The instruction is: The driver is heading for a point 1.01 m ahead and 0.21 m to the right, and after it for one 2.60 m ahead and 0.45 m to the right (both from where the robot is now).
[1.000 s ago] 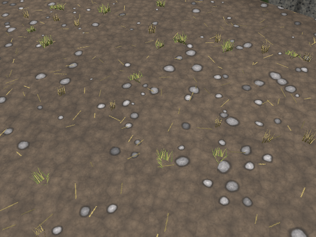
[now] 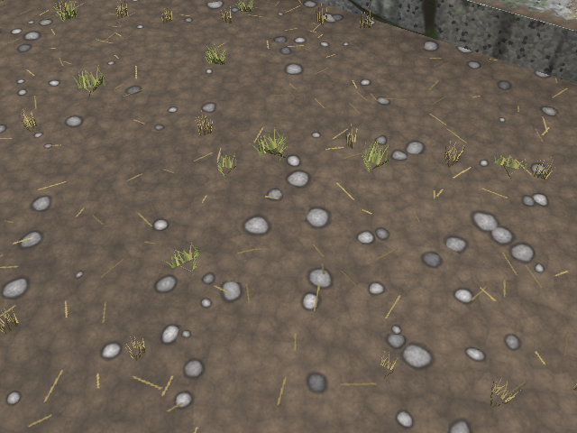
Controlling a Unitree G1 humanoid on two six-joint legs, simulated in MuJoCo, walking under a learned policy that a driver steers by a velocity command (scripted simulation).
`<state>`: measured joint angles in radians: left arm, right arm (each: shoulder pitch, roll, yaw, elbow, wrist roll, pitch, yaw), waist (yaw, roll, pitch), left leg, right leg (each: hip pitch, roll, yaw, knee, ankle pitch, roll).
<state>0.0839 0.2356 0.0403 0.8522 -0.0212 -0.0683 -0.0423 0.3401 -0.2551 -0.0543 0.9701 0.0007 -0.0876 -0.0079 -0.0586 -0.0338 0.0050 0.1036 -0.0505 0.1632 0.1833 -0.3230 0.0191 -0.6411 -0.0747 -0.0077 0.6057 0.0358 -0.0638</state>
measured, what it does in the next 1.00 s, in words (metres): walks ahead, turning right: right foot, then left foot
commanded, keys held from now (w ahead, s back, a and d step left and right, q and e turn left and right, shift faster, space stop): w+e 0.42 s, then w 0.58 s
